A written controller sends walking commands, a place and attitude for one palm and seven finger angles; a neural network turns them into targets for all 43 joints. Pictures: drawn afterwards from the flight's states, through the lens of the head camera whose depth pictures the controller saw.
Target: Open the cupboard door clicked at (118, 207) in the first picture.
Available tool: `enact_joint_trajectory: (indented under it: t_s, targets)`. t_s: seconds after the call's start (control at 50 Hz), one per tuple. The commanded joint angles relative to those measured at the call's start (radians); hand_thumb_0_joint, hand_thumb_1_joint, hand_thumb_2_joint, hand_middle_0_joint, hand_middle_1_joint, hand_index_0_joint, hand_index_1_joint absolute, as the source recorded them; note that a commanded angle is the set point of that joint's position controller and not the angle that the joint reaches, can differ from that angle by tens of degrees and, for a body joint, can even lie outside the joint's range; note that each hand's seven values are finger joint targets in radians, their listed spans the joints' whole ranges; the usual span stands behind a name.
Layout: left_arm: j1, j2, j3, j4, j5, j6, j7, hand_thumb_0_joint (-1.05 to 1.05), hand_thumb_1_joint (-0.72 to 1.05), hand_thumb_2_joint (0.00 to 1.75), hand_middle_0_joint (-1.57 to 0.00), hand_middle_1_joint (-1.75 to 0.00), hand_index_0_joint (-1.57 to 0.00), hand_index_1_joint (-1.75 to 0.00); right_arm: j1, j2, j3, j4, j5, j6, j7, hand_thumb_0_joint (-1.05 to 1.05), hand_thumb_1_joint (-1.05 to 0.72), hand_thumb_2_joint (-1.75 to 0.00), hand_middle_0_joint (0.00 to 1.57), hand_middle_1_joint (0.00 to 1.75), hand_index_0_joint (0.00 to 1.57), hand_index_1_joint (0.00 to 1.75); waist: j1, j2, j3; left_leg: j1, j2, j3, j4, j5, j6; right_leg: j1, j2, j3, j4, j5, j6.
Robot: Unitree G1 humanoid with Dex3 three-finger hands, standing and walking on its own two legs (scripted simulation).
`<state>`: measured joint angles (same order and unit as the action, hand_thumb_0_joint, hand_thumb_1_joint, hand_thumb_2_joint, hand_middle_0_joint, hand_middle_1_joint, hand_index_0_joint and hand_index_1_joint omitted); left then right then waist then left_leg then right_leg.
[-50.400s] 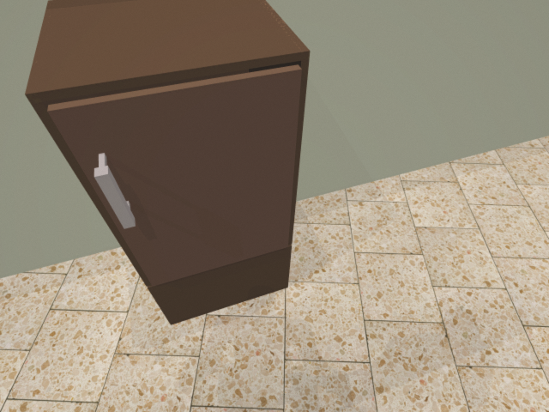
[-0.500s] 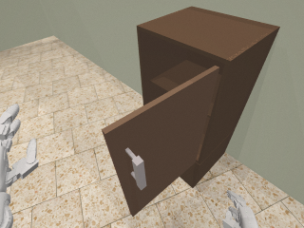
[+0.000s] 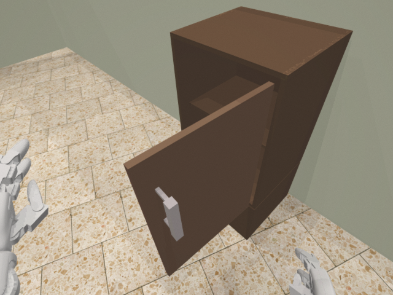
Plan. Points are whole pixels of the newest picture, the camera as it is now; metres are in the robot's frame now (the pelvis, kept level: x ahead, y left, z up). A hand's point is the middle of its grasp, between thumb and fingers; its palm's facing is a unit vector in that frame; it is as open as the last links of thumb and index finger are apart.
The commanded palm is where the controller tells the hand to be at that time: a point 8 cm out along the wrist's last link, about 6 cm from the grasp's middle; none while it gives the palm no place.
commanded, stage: step back with the hand held close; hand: left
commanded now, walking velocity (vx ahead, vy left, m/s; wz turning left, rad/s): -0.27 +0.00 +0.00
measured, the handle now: (169, 214) +0.29 +0.11 -0.01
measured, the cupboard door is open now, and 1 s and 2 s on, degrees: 86 86 86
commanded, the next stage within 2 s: stop stepping back and stand still in 1.30 s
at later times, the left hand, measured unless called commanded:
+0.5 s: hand (8, 241) +0.14 +0.29 +0.15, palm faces +0.40 -0.76 -0.51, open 7.4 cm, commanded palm +0.08 +0.33 +0.17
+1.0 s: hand out of the picture +0.09 +0.30 +0.16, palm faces +0.45 -0.74 -0.49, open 7.4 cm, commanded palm +0.02 +0.33 +0.17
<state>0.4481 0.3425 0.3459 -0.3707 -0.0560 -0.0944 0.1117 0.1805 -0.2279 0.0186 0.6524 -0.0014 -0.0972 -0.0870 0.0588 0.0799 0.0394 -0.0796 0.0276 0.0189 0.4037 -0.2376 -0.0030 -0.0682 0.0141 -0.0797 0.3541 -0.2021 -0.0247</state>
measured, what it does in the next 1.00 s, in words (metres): walks backwards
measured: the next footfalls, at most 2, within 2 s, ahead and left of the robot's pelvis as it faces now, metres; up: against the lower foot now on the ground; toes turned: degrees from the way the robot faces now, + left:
right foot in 1.02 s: -0.20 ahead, -0.09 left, +0.00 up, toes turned +1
left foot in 1.62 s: -0.20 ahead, +0.13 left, +0.00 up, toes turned +2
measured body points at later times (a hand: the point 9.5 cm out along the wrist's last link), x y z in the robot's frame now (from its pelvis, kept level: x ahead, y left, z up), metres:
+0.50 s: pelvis -0.06 +0.03 -0.01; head -0.04 +0.03 +0.44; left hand +0.11 +0.33 +0.18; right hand +0.12 -0.21 -0.09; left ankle -0.01 +0.12 -0.74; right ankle +0.00 -0.10 -0.74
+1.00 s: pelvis -0.11 +0.03 -0.01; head -0.07 +0.05 +0.44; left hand +0.06 +0.34 +0.19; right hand +0.06 -0.19 -0.10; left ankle -0.01 +0.12 -0.74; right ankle -0.22 -0.09 -0.73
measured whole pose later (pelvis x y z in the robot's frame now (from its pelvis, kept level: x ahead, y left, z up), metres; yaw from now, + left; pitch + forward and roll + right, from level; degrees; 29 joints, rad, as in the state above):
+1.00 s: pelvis -0.11 +0.03 -0.01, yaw +0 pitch +5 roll -2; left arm 0.56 0.45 0.48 -0.57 -0.04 -0.21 0.17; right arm 0.19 -0.16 0.02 0.62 -0.02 -0.12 -0.07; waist 0.02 -0.02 0.00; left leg -0.49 0.01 0.01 0.45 -0.05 0.04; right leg -0.18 0.05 0.00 0.54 -0.38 -0.02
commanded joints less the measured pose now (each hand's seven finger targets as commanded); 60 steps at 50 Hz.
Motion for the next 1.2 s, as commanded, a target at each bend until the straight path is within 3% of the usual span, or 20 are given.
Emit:
enact_joint_trajectory:
  t_s: [0.0,0.08,0.14,0.24,0.38,0.48,0.56,0.66,0.7,0.76,0.78,0.84,0.9,0.94,0.98,1.0,1.06,1.1,1.14,1.18]
  targets:
    - [-0.027,0.223,0.151,-0.181,0.01,-0.089,0.014,0.0,0.9,0.9,-0.2,-0.3,-0.2,-0.3,-0.13,-0.101,-0.04,-0.188,0.0,-0.01,-0.008,0.0,-0.9,-0.9,0.2,0.3,0.2,0.3,-0.037,-0.117,-0.029,-0.065,0.0,-0.018,0.034,0.145,0.039,-0.131,-0.126,0.119,-0.1,0.204,0.011]
    - [0.067,0.211,0.143,-0.256,0.006,-0.096,0.018,0.0,0.9,0.9,-0.2,-0.3,-0.2,-0.3,-0.123,-0.115,-0.051,-0.21,-0.002,0.015,-0.012,0.0,-0.9,-0.9,0.2,0.3,0.2,0.3,-0.041,-0.009,-0.149,-0.07,0.02,-0.024,0.022,0.26,0.033,-0.075,-0.119,0.087,-0.016,0.277,0.014]
    - [0.105,0.243,0.176,-0.312,0.001,-0.095,0.028,0.0,0.9,0.9,-0.2,-0.3,-0.2,-0.3,-0.12,-0.115,-0.06,-0.234,0.004,0.03,-0.014,0.0,-0.9,-0.9,0.2,0.3,0.2,0.3,-0.041,-0.044,-0.216,-0.083,0.033,-0.029,0.035,0.319,0.03,-0.05,-0.112,0.087,0.033,0.333,0.018]
    - [0.124,0.273,0.214,-0.345,0.0,-0.106,0.047,0.0,0.9,0.9,-0.2,-0.3,-0.2,-0.3,-0.121,-0.112,-0.067,-0.248,0.009,0.037,-0.025,0.0,-0.9,-0.9,0.2,0.3,0.2,0.3,-0.04,-0.055,-0.198,-0.146,0.05,-0.061,0.019,0.283,0.034,-0.074,-0.097,0.091,0.072,0.276,0.02]
    - [0.118,0.249,0.204,-0.321,0.015,-0.124,0.058,0.0,0.9,0.9,-0.2,-0.3,-0.2,-0.3,-0.116,-0.13,-0.071,-0.25,0.009,0.019,-0.027,0.0,-0.9,-0.9,0.2,0.3,0.2,0.3,-0.042,0.018,-0.123,-0.355,0.087,-0.116,-0.073,-0.03,0.065,-0.047,-0.068,0.101,0.124,0.081,0.024]
    - [0.073,0.24,0.199,-0.327,0.037,-0.141,0.063,0.0,0.9,0.9,-0.2,-0.3,-0.2,-0.3,-0.097,-0.141,-0.073,-0.256,0.007,0.004,-0.021,0.0,-0.9,-0.9,0.2,0.3,0.2,0.3,-0.051,-0.002,-0.076,-0.521,0.091,-0.136,-0.08,-0.294,0.086,-0.019,-0.072,0.131,0.131,-0.059,0.024]
    - [0.055,0.255,0.21,-0.372,0.044,-0.161,0.07,0.0,0.9,0.9,-0.2,-0.3,-0.2,-0.3,-0.078,-0.135,-0.071,-0.253,0.002,-0.014,-0.018,0.0,-0.9,-0.9,0.2,0.3,0.2,0.3,-0.056,-0.055,-0.08,-0.474,0.067,-0.124,0.003,-0.336,0.077,-0.128,-0.099,0.166,0.071,-0.206,0.01]
    - [0.057,0.261,0.207,-0.409,0.031,-0.175,0.09,0.0,0.9,0.9,-0.2,-0.3,-0.2,-0.3,-0.057,-0.122,-0.063,-0.219,-0.003,-0.029,-0.02,0.0,-0.9,-0.9,0.2,0.3,0.2,0.3,-0.065,-0.075,-0.096,-0.261,0.017,-0.088,0.175,-0.237,0.036,-0.381,-0.167,0.186,-0.012,-0.301,-0.035]
    - [0.066,0.265,0.217,-0.415,0.029,-0.178,0.096,0.0,0.9,0.9,-0.2,-0.3,-0.2,-0.3,-0.065,-0.122,-0.059,-0.216,-0.006,-0.034,-0.025,0.0,-0.9,-0.9,0.2,0.3,0.2,0.3,-0.065,-0.017,-0.098,-0.307,0.057,-0.142,0.064,-0.27,0.046,-0.335,-0.119,0.139,0.058,-0.269,-0.009]
    - [0.042,0.254,0.245,-0.413,0.052,-0.188,0.091,0.0,0.9,0.9,-0.2,-0.3,-0.2,-0.3,-0.089,-0.141,-0.066,-0.228,-0.011,-0.044,-0.029,0.0,-0.9,-0.9,0.2,0.3,0.2,0.3,-0.051,0.207,-0.1,-0.692,0.242,-0.361,-0.278,-0.538,0.13,0.031,0.039,0.066,0.471,-0.106,0.047]
    - [0.034,0.267,0.252,-0.399,0.057,-0.19,0.089,0.0,0.9,0.9,-0.2,-0.3,-0.2,-0.3,-0.094,-0.126,-0.069,-0.225,-0.014,-0.047,-0.031,0.0,-0.9,-0.9,0.2,0.3,0.2,0.3,-0.05,0.196,-0.097,-0.689,0.27,-0.396,-0.303,-0.496,0.147,0.02,0.047,0.083,0.559,-0.123,0.046]
    - [0.071,0.259,0.248,-0.382,0.047,-0.19,0.079,0.0,0.9,0.9,-0.2,-0.3,-0.2,-0.3,-0.081,-0.113,-0.08,-0.212,-0.017,-0.064,-0.012,0.0,-0.9,-0.9,0.2,0.3,0.2,0.3,-0.047,0.075,-0.127,-0.491,0.25,-0.329,-0.193,-0.254,0.153,-0.103,0.039,0.109,0.502,-0.22,0.03]
    - [0.134,0.227,0.199,-0.378,0.019,-0.179,0.068,0.0,0.9,0.9,-0.2,-0.3,-0.2,-0.3,-0.08,-0.101,-0.073,-0.184,-0.018,-0.078,0.004,0.0,-0.9,-0.9,0.2,0.3,0.2,0.3,-0.051,0.109,-0.15,-0.277,0.202,-0.275,-0.184,-0.083,0.114,-0.181,0.04,0.071,0.28,-0.274,0.014]
    - [0.107,0.218,0.171,-0.393,0.007,-0.171,0.054,0.0,0.9,0.9,-0.2,-0.3,-0.2,-0.3,-0.083,-0.112,-0.068,-0.16,-0.021,-0.075,0.015,0.0,-0.9,-0.9,0.2,0.3,0.2,0.3,-0.048,0.113,-0.173,-0.166,0.179,-0.236,-0.142,0.109,0.082,-0.181,0.04,0.066,0.08,-0.187,0.007]
    - [0.095,0.248,0.178,-0.399,0.014,-0.177,0.047,0.0,0.9,0.9,-0.2,-0.3,-0.2,-0.3,-0.061,-0.109,-0.068,-0.131,-0.025,-0.06,0.018,0.0,-0.9,-0.9,0.2,0.3,0.2,0.3,-0.052,0.06,-0.232,-0.045,0.145,-0.157,0.001,0.419,0.053,-0.178,-0.03,0.131,-0.044,0.118,-0.007]
    - [0.069,0.273,0.184,-0.407,0.005,-0.181,0.042,0.0,0.9,0.9,-0.2,-0.3,-0.2,-0.3,-0.08,-0.1,-0.061,-0.138,-0.02,-0.053,0.017,0.0,-0.9,-0.9,0.2,0.3,0.2,0.3,-0.049,-0.015,-0.274,0.011,0.113,-0.096,0.068,0.497,0.042,-0.187,-0.066,0.158,-0.028,0.291,0.005]
    - [0.048,0.315,0.228,-0.417,-0.005,-0.187,0.04,0.0,0.9,0.9,-0.2,-0.3,-0.2,-0.3,-0.107,-0.09,-0.063,-0.17,0.0,-0.042,0.002,0.0,-0.9,-0.9,0.2,0.3,0.2,0.3,-0.045,-0.126,-0.393,0.125,0.06,0.022,0.125,0.615,0.043,-0.158,-0.067,0.11,0.059,0.674,0.088]
    - [0.107,0.351,0.276,-0.418,-0.019,-0.177,0.034,0.0,0.9,0.9,-0.2,-0.3,-0.2,-0.3,-0.134,-0.089,-0.061,-0.211,0.02,-0.035,-0.002,0.0,-0.9,-0.9,0.2,0.3,0.2,0.3,-0.035,-0.2,-0.39,0.038,0.03,0.04,0.167,0.438,0.039,-0.107,-0.102,0.105,0.076,0.836,0.125]
    - [0.165,0.364,0.304,-0.406,-0.023,-0.18,0.029,0.0,0.9,0.9,-0.2,-0.3,-0.2,-0.3,-0.155,-0.086,-0.053,-0.229,0.027,-0.025,-0.004,0.0,-0.9,-0.9,0.2,0.3,0.2,0.3,-0.033,-0.185,-0.313,-0.069,-0.008,0.042,0.198,0.195,0.028,-0.129,-0.144,0.124,0.06,0.82,0.099]
    - [0.199,0.364,0.311,-0.383,-0.025,-0.18,0.024,0.0,0.9,0.9,-0.2,-0.3,-0.2,-0.3,-0.176,-0.085,-0.045,-0.238,0.025,-0.016,-0.008,0.0,-0.9,-0.9,0.2,0.3,0.2,0.3,-0.036,-0.13,-0.223,-0.13,-0.02,0.025,0.205,0.1,0.018,-0.181,-0.169,0.141,0.037,0.727,0.069]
